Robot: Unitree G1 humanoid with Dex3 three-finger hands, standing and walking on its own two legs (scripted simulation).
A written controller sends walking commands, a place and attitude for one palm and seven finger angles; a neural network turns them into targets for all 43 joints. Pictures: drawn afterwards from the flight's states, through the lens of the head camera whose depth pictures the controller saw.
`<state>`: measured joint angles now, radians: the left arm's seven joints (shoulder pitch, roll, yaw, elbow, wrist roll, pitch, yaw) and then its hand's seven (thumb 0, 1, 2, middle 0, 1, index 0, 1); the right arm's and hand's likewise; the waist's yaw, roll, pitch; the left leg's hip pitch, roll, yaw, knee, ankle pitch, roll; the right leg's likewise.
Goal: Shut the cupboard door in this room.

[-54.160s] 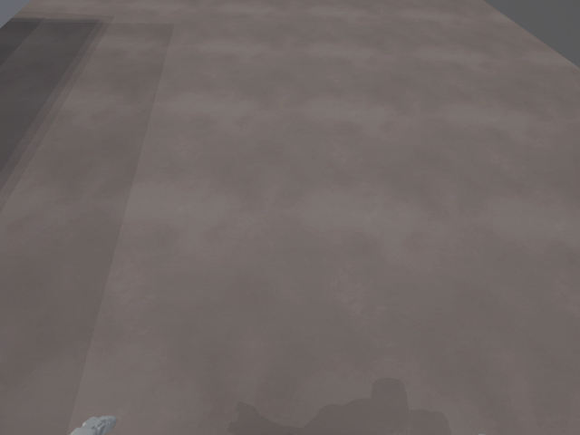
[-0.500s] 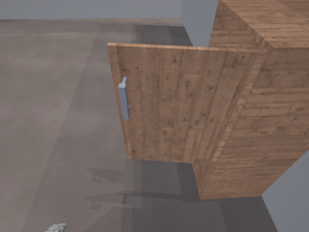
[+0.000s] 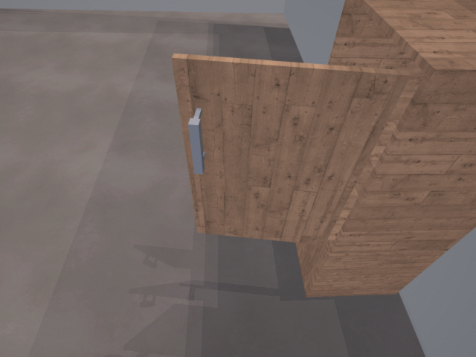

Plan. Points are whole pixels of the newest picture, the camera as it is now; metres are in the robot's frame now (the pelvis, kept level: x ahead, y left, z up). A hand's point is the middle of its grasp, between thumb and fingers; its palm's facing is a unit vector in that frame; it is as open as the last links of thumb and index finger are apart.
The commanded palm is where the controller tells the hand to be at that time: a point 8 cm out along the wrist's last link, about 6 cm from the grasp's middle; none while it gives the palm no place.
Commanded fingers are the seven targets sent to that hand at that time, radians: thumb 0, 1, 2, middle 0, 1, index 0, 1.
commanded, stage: look again from close up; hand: left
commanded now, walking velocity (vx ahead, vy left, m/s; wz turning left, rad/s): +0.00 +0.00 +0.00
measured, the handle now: (198, 142) +0.52 +0.12 +0.07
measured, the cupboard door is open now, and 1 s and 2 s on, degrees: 82 82 82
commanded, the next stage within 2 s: shuffle to correct the standing spot in 0.38 s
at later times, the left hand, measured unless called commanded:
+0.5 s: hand out of the picture +0.08 +0.24 -0.16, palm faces -0.04 -0.95 -0.31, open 7.4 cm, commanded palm none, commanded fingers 0.00 0.90 0.90 -0.20 -0.30 -0.20 -0.30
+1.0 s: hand out of the picture +0.04 +0.12 -0.19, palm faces +0.00 -0.99 -0.15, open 7.4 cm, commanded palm none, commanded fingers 0.00 0.90 0.90 -0.20 -0.30 -0.20 -0.30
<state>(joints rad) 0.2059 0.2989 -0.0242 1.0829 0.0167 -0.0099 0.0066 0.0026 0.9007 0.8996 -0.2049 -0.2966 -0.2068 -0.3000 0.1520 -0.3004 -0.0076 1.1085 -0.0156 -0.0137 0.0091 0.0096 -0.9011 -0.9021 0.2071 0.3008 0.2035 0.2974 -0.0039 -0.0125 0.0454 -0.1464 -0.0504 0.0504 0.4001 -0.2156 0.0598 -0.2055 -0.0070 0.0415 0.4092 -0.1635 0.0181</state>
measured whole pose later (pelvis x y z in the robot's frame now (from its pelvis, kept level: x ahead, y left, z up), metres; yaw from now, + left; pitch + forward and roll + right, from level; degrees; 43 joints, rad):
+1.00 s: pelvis +0.06 -0.04 -0.01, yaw -2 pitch -2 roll -2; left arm 0.34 0.13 0.02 1.07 0.02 0.00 0.02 0.00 0.90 0.90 -0.20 -0.30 -0.20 -0.30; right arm 0.29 -0.16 -0.04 1.15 -0.01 0.02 -0.04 0.01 -0.90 -0.90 0.21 0.30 0.20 0.30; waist 0.00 0.02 0.08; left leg -0.28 0.04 0.04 0.86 -0.50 0.01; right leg -0.21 0.04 -0.11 0.51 -0.27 -0.06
